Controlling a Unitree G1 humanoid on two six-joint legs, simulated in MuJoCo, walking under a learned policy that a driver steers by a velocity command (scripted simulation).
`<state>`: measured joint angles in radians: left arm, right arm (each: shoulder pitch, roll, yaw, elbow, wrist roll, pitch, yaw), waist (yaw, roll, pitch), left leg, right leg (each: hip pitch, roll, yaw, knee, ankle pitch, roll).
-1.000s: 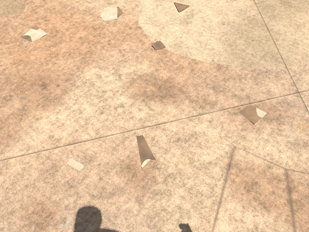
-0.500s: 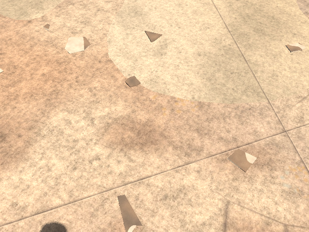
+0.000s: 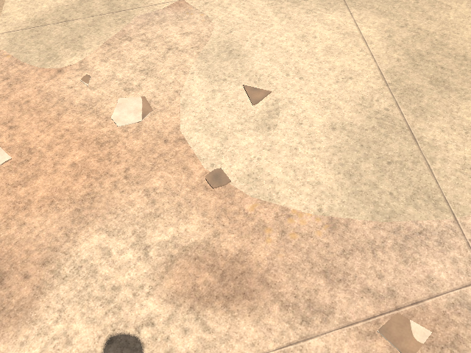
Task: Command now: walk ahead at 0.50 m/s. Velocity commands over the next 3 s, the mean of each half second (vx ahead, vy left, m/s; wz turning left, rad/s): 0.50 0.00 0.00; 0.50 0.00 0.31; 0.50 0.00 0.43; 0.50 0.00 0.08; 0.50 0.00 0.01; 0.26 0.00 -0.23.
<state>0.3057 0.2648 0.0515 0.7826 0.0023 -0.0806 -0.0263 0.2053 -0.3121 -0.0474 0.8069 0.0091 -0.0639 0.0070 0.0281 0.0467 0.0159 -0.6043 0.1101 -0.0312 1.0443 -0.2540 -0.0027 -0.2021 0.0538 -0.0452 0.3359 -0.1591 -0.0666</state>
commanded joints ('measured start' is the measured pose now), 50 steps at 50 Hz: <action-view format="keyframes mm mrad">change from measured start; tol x32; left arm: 1 -46 149 36 -51 -2 -25 11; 50 -134 103 37 21 9 -39 20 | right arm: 1 -1 -43 -10 -55 -9 0 -5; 50 97 -27 -43 -48 23 37 -16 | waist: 1 -34 -105 0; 17 -142 211 -405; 50 -30 -146 -5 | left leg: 1 -63 38 -24 -125 153 -23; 14 289 -102 74 -570 191 89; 17 1001 278 -711 -725 -63 338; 23 437 116 -225 -874 163 234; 36 539 110 -148 -833 226 195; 40 507 49 -143 -550 392 133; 43 -137 -111 -110 209 -332 35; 50 -52 40 -68 81 -15 17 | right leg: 1 19 -261 193 -211 186 -181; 14 229 -259 90 124 539 -65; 18 -575 -68 160 975 -374 36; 38 -288 -103 98 134 144 66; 42 616 -492 669 52 -102 -190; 50 65 -338 174 -195 69 -113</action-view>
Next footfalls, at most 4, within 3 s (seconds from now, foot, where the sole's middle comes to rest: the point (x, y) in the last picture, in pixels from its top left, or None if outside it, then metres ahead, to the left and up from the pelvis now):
0.30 left None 0.34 0.16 -0.78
0.80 right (288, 304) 0.63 -0.08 -0.78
1.32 left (182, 248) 0.82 0.26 -0.78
1.88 right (208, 159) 1.22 0.20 -0.78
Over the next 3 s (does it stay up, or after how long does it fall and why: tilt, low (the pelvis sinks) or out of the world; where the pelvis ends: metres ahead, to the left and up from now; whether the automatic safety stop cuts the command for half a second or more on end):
stays up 1.51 0.47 -0.02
